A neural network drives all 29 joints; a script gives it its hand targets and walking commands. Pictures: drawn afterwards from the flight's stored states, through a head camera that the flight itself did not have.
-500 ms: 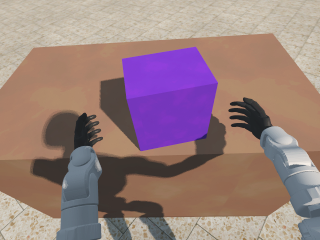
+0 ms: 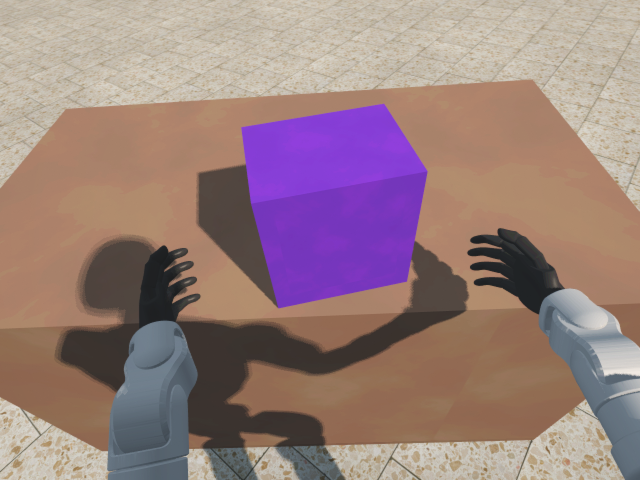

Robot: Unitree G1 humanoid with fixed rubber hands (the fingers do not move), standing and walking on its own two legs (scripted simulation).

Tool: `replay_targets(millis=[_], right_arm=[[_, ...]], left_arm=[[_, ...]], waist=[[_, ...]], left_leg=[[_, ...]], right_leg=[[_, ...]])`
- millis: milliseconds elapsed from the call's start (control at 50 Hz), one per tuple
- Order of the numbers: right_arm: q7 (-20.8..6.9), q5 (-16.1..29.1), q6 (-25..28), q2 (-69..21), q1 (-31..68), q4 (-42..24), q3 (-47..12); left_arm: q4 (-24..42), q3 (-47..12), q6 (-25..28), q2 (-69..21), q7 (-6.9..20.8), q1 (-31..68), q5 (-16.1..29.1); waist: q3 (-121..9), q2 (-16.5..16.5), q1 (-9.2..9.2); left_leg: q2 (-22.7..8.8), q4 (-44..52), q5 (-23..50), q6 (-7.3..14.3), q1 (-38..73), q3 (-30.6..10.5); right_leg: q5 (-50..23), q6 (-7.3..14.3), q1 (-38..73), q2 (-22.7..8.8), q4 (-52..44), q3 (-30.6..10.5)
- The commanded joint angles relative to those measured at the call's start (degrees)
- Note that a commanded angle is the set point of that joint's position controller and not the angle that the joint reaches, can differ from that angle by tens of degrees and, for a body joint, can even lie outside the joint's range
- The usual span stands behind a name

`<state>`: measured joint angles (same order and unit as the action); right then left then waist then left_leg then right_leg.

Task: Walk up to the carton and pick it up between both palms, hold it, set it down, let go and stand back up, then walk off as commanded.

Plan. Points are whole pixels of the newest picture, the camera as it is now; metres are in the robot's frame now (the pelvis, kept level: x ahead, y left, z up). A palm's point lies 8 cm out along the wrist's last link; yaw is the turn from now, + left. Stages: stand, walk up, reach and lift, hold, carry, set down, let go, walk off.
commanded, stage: set down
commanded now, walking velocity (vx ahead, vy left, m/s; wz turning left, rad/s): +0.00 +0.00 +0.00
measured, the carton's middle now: (329, 209) +0.47 +0.08 +0.07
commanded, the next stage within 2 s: none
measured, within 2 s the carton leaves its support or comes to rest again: neither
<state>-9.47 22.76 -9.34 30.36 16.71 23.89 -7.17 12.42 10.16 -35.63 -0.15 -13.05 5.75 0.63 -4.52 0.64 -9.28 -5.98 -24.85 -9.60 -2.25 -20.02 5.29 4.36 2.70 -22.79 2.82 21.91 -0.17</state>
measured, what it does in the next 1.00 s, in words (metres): stands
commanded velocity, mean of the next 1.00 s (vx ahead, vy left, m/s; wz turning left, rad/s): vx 0.00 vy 0.00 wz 0.00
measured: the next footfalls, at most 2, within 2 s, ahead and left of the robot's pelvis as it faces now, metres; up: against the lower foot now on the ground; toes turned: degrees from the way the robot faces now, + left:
none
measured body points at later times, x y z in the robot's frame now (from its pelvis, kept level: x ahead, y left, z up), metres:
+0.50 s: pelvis +0.00 +0.00 +0.00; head -0.01 -0.01 +0.45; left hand +0.23 +0.25 +0.09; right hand +0.33 -0.20 +0.05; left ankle +0.03 +0.15 -0.74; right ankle +0.07 -0.09 -0.74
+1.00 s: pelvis +0.01 +0.01 +0.00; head +0.02 +0.01 +0.45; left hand +0.22 +0.26 +0.06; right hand +0.30 -0.19 +0.01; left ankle +0.03 +0.16 -0.74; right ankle +0.07 -0.09 -0.74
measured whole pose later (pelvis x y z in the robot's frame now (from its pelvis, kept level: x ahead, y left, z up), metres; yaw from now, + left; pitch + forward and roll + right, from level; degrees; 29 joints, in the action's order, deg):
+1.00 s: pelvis +0.01 +0.01 +0.00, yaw +0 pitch +3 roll +0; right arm -11.4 19.5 -6.9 28.5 -2.3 17.1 -5.0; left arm 14.6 6.9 -28.3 -0.2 -12.4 -8.6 0.6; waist -1.9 -0.2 -8.3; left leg -5.2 -24.8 -10.6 -2.3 -17.1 5.3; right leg 5.4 1.8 -19.8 2.0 21.9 -0.3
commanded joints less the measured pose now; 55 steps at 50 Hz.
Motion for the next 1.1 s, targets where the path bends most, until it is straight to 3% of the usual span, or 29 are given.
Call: replay_targets(millis=[0, 20, 80, 120, 140, 160, 180, 200, 220, 320, 340, 380, 400, 420, 460, 480, 520, 560, 600, 640, 700, 740, 760, 800, 840, 880, 920, 1000, 1080], right_arm=[[-2.2, 2.4, 4.4, 15.2, 5.6, -20.4, 14.3], [-2.4, 2.9, 4.6, 14.8, 5.1, -18.5, 14.0], [-2.6, 2.6, 5.5, 15.0, 2.7, -21.6, 14.4], [-3.1, 3.3, 6.1, 14.0, 0.4, -21.5, 15.0], [-3.0, 2.7, 6.3, 13.8, 2.9, -21.7, 15.6], [-3.2, 2.9, 6.7, 14.0, -1.7, -22.3, 14.9], [-3.5, 2.5, 7.0, 14.2, 4.4, -23.1, 16.2], [-3.3, 2.0, 6.7, 13.5, 0.9, -22.3, 15.8], [-3.3, 1.9, 6.5, 13.5, 1.7, -21.7, 16.2], [-3.1, 0.7, 5.4, 12.6, -1.6, -23.8, 16.6], [-2.8, 0.8, 5.4, 11.8, -0.9, -25.6, 16.0], [-3.1, 1.0, 4.7, 13.6, -2.8, -21.9, 17.3], [-2.9, 0.5, 4.2, 12.1, -2.1, -23.1, 16.4], [-2.7, 0.4, 3.6, 11.7, -4.3, -21.4, 15.7], [-2.7, 0.3, 3.5, 12.5, -3.5, -21.9, 16.6], [-2.7, 0.3, 3.0, 12.7, -5.4, -20.5, 16.4], [-2.3, -0.5, 2.9, 12.1, -5.8, -20.6, 16.3], [-2.4, -0.4, 2.9, 11.3, -5.9, -22.0, 15.9], [-2.7, -0.6, 2.6, 12.0, -5.8, -21.2, 16.9], [-2.3, -1.5, 2.8, 11.7, -7.2, -21.4, 16.6], [-2.5, -1.5, 4.3, 11.7, -8.3, -24.0, 16.9], [-2.0, -2.3, 4.4, 10.6, -11.3, -24.0, 16.6], [-2.0, -3.1, 4.1, 10.4, -9.9, -23.3, 17.3], [-1.8, -3.3, 4.6, 10.4, -11.8, -23.5, 16.9], [-2.3, -3.3, 5.8, 9.8, -12.0, -24.8, 17.0], [-1.9, -4.0, 5.7, 9.0, -13.1, -22.9, 16.5], [-1.4, -4.8, 6.5, 8.3, -15.4, -25.5, 16.8], [-2.0, -5.2, 7.8, 7.6, -19.3, -22.9, 16.4], [-2.1, -5.6, 8.5, 8.2, -19.4, -21.1, 17.0]], left_arm=[[20.1, -8.7, 4.3, 2.3, -1.4, 1.1, 6.0], [18.7, -8.4, 4.8, 2.4, -1.5, 0.9, 5.1], [20.5, -8.9, 6.5, 1.7, -1.6, -3.3, 5.0], [22.6, -10.7, 7.3, 0.8, -2.1, -4.0, 4.9], [20.0, -10.5, 7.7, 1.7, -1.9, -0.7, 5.4], [22.3, -9.5, 8.7, 1.8, -2.3, -5.8, 4.6], [21.9, -11.0, 9.0, 2.2, -2.7, 0.6, 5.7], [20.7, -9.9, 8.9, 1.8, -3.1, -2.3, 5.5], [20.0, -11.1, 8.9, 1.2, -3.1, -1.9, 6.0], [18.8, -11.6, 8.5, 2.1, -2.4, -4.3, 6.6], [20.1, -11.1, 8.5, 2.0, -2.5, -3.3, 6.9], [20.4, -11.6, 8.1, 1.7, -3.0, -4.6, 7.0], [18.5, -10.9, 7.7, 2.1, -2.4, -3.6, 6.1], [16.2, -10.4, 7.1, 1.4, -2.0, -6.3, 5.7], [18.4, -11.2, 7.0, 1.7, -2.2, -5.2, 5.3], [14.9, -10.2, 6.0, 1.3, -1.8, -7.3, 5.0], [14.6, -10.9, 6.5, 1.8, -1.0, -7.3, 5.2], [18.1, -10.3, 6.6, 2.2, -1.0, -7.2, 4.7], [18.1, -10.8, 6.4, 2.9, -0.8, -6.0, 5.4], [14.6, -11.4, 6.6, 2.5, 0.0, -8.0, 5.6], [18.9, -12.1, 8.3, 3.1, -0.1, -8.4, 6.3], [15.3, -10.4, 8.8, 3.9, 0.7, -11.1, 5.4], [13.6, -11.3, 8.5, 3.5, 1.0, -9.4, 5.6], [13.5, -10.9, 8.9, 4.1, 1.2, -11.5, 5.3], [15.7, -11.3, 10.1, 4.0, 0.8, -11.2, 6.1], [11.3, -12.3, 10.1, 2.9, 1.4, -12.4, 6.0], [11.2, -11.4, 11.1, 4.2, 2.0, -13.2, 5.9], [10.0, -12.8, 12.1, 3.2, 2.8, -17.1, 5.5], [9.8, -12.9, 12.9, 3.3, 3.0, -17.1, 5.4]], waist=[[-20.6, -9.7, 7.98], [-19.3, -8.7, 7.98], [-18.2, -10.3, 7.72], [-17.3, -8.3, 8.05], [-17.5, -9.1, 8.10], [-16.0, -9.2, 6.91], [-17.9, -8.8, 8.07], [-15.9, -9.9, 7.14], [-15.2, -9.7, 7.26], [-14.8, -11.0, 8.22], [-14.0, -12.1, 7.49], [-14.4, -11.1, 8.25], [-13.4, -11.6, 8.60], [-11.5, -11.8, 7.93], [-12.6, -10.2, 8.81], [-9.0, -10.6, 8.44], [-9.3, -10.9, 9.02], [-10.9, -9.5, 8.18], [-9.8, -9.9, 8.95], [-10.0, -10.7, 9.34], [-12.8, -9.7, 9.68], [-11.5, -10.6, 8.88], [-10.7, -11.7, 9.41], [-10.4, -10.8, 9.04], [-9.8, -10.7, 8.60], [-8.7, -10.9, 9.45], [-10.5, -12.2, 9.50], [-10.3, -9.0, 10.31], [-9.2, -7.9, 10.18]], left_leg=[[4.3, 5.8, 8.0, 0.4, 10.5, -6.4], [4.5, 6.1, 7.2, 0.5, 10.5, -6.2], [4.1, 6.9, 6.4, 0.8, 11.0, -6.7], [3.9, 7.3, 4.8, 0.5, 11.1, -7.1], [3.8, 7.3, 3.7, 0.7, 10.1, -6.6], [3.9, 7.3, 2.7, 0.6, 10.3, -6.8], [3.9, 7.0, -1.1, 0.7, 9.1, -6.9], [3.6, 7.6, -2.3, 0.7, 8.3, -6.8], [3.5, 8.0, -1.7, 0.7, 8.8, -7.0], [3.4, 8.4, -4.8, 0.9, 6.5, -6.9], [3.6, 8.2, -4.5, 1.0, 6.2, -6.2], [2.9, 8.8, -3.8, 0.7, 6.9, -7.2], [3.4, 8.5, -6.0, 1.2, 6.5, -6.8], [3.4, 8.8, -3.7, 0.8, 7.8, -6.5], [3.1, 9.5, -4.3, 0.5, 8.1, -7.0], [3.5, 9.5, -3.9, 0.6, 7.7, -6.5], [3.6, 9.1, -3.5, 0.7, 8.1, -6.6], [3.6, 8.7, -2.4, 0.3, 8.3, -6.4], [3.9, 9.0, -5.6, 0.3, 6.7, -6.6], [3.9, 8.3, -2.7, 0.2, 8.0, -6.1], [4.2, 7.3, -1.5, 0.1, 7.7, -5.8], [4.3, 7.7, -0.9, 0.2, 7.2, -5.5], [4.3, 7.8, -4.0, 0.4, 7.0, -5.7], [4.2, 7.6, -1.1, 0.3, 7.3, -5.7], [4.4, 7.6, -1.8, 0.5, 6.4, -5.4], [4.8, 7.4, -1.4, 0.4, 6.9, -5.1], [4.9, 7.1, -1.9, 0.8, 6.6, -4.9], [4.9, 7.1, 0.1, 0.3, 9.3, -5.2], [4.9, 7.1, 0.9, -0.2, 10.5, -5.4]], right_leg=[[3.6, 2.3, 20.8, -0.9, -5.1, -3.6], [4.8, 2.2, 20.1, -1.2, -5.5, -4.0], [3.3, 2.6, 20.3, -0.6, -5.4, -3.4], [5.5, 2.6, 19.9, -1.3, -6.3, -4.6], [7.3, 2.6, 18.9, -1.4, -6.5, -4.9], [8.1, 2.4, 18.8, -1.4, -6.1, -4.8], [12.4, 2.5, 16.8, -1.9, -6.1, -5.3], [14.5, 2.3, 17.8, -2.1, -6.4, -6.1], [12.8, 2.3, 17.5, -1.8, -6.5, -5.2], [17.7, 1.4, 18.7, -3.0, -7.4, -7.6], [21.2, 0.9, 18.8, -3.8, -8.7, -8.8], [17.9, 1.6, 18.4, -3.5, -7.5, -7.8], [20.8, 1.1, 18.7, -3.8, -8.2, -8.6], [18.9, 1.2, 18.9, -3.9, -8.8, -8.4], [18.2, 1.2, 19.1, -3.5, -8.0, -7.4], [19.0, 1.3, 18.4, -3.5, -9.0, -8.1], [17.6, 1.4, 18.9, -3.6, -8.5, -7.9], [17.1, 1.2, 19.6, -3.9, -8.1, -8.1], [20.4, 0.7, 18.9, -4.1, -8.4, -8.1], [16.9, 0.9, 18.4, -3.8, -8.0, -7.5], [16.2, 0.4, 19.3, -4.1, -7.3, -7.6], [16.9, 0.3, 20.7, -4.6, -8.0, -8.2], [19.4, 0.3, 19.7, -4.8, -8.4, -8.4], [15.4, 0.6, 20.5, -4.3, -7.3, -7.6], [17.3, 0.1, 19.1, -4.5, -7.5, -7.3], [15.1, 0.3, 19.1, -4.1, -7.2, -6.8], [15.9, -0.2, 19.8, -4.6, -6.9, -7.4], [11.6, 0.4, 18.8, -3.6, -6.8, -5.2], [7.7, 1.1, 18.1, -2.4, -5.6, -3.4]])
